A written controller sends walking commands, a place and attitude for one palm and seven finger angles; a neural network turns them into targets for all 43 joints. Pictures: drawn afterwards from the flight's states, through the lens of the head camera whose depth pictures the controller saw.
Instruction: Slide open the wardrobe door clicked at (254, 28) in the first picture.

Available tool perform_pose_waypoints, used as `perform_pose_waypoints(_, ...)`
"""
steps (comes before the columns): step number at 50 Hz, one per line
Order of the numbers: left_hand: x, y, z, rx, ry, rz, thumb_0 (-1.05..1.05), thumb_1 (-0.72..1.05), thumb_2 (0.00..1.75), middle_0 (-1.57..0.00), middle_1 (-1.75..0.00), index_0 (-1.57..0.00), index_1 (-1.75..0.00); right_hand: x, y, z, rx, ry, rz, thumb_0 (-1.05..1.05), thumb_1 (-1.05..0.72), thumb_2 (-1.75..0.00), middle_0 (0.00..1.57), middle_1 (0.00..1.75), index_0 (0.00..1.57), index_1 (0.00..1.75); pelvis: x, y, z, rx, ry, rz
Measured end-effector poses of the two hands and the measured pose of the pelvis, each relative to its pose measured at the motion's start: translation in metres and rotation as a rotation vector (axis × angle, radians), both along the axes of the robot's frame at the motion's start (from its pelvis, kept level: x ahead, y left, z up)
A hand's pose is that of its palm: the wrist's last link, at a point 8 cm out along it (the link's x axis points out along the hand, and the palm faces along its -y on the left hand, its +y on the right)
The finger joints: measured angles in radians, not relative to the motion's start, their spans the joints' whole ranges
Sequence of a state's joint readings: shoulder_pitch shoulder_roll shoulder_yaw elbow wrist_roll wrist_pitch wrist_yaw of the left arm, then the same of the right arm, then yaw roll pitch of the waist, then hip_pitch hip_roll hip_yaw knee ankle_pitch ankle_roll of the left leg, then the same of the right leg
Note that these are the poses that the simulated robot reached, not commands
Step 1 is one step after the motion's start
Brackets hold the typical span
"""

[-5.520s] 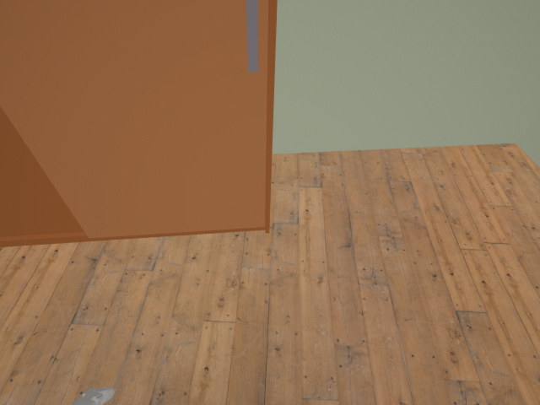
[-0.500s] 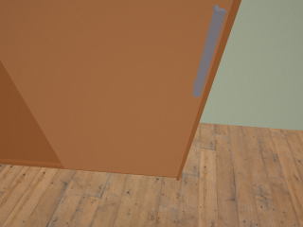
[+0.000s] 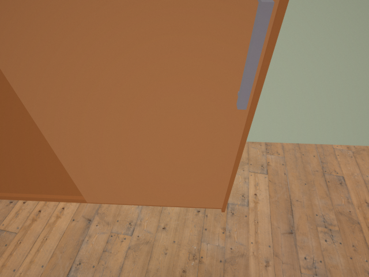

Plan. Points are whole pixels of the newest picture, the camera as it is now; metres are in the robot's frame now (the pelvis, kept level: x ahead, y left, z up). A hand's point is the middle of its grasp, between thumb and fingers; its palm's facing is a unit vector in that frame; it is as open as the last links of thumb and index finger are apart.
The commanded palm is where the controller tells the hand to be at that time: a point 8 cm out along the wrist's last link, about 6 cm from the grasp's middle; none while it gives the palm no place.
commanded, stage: look again from close up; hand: right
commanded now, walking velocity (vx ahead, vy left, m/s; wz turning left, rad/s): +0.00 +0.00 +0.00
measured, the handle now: (250, 58) +0.60 -0.13 +0.20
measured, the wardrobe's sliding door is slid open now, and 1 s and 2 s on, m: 0.00 0.00 0.00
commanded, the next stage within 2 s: shuffle to correct the standing spot in 1.50 s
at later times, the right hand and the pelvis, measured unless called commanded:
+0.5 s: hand out of the picture -0.02 -0.16 -0.18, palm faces +0.07 +0.98 -0.16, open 7.4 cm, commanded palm none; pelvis +0.00 -0.01 +0.00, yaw +0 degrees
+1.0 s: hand out of the picture +0.00 -0.16 -0.17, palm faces +0.07 +0.98 -0.16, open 7.4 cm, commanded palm none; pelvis +0.01 +0.00 +0.00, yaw +0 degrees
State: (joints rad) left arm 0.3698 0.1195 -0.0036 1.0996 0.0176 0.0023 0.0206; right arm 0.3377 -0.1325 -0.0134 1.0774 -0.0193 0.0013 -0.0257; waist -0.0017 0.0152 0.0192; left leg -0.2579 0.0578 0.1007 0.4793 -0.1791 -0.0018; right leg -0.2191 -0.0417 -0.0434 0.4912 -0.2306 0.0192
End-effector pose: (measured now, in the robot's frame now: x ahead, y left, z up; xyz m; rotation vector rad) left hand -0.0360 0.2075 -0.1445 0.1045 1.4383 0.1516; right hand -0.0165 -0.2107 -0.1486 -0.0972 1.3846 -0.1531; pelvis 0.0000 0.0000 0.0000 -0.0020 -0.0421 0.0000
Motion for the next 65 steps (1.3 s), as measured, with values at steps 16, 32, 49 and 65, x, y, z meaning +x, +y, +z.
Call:
perform_pose_waypoints(16,0.013,-0.015,-0.002,-0.021,-0.03,-0.009,0.0,0.91,0.9,-0.2,-0.3,-0.2,-0.3,-0.01,-0.002,0.001,0.001,0.017,-0.024,0.0,-0.91,-0.9,0.2,0.3,0.2,0.3,0.0,-0.006,0.0,0.0,0.007,-0.004)
perform_pose_waypoints(32,0.026,-0.009,-0.001,-0.01,-0.042,-0.017,0.01,0.91,0.9,-0.2,-0.3,-0.2,-0.3,-0.002,0.001,0.002,0.004,0.013,-0.022,0.0,-0.91,-0.9,0.2,0.3,0.2,0.3,0.005,-0.005,0.001,-0.002,0.009,-0.002)
perform_pose_waypoints(49,0.03,-0.011,-0.002,-0.022,-0.027,-0.016,0.0,0.91,0.9,-0.2,-0.3,-0.2,-0.3,0.01,0.002,0.004,-0.001,0.005,-0.019,0.0,-0.91,-0.9,0.2,0.3,0.2,0.3,0.012,-0.002,0.002,-0.002,0.012,-0.003)
perform_pose_waypoints(65,0.034,-0.006,0.0,-0.013,-0.022,-0.02,0.0,0.91,0.9,-0.2,-0.3,-0.2,-0.3,0.011,0.009,0.002,0.012,0.014,-0.022,0.0,-0.91,-0.9,0.2,0.3,0.2,0.3,0.016,0.001,0.002,-0.001,0.012,-0.004)
